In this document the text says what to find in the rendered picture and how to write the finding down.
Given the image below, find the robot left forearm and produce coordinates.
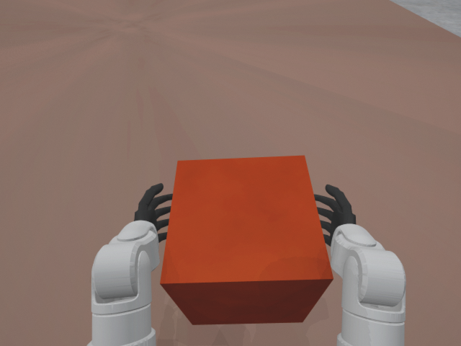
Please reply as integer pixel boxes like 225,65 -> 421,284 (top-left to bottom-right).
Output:
87,221 -> 160,346

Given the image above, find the left robot hand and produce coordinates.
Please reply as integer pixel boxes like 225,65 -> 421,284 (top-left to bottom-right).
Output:
134,183 -> 173,242

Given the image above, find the carton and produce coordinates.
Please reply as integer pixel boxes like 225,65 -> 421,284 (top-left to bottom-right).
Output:
160,156 -> 334,325

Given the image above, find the right robot hand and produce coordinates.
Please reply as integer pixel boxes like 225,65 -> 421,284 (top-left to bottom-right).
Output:
314,185 -> 356,246

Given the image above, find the robot right forearm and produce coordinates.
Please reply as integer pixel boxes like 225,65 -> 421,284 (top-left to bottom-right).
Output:
331,223 -> 406,346

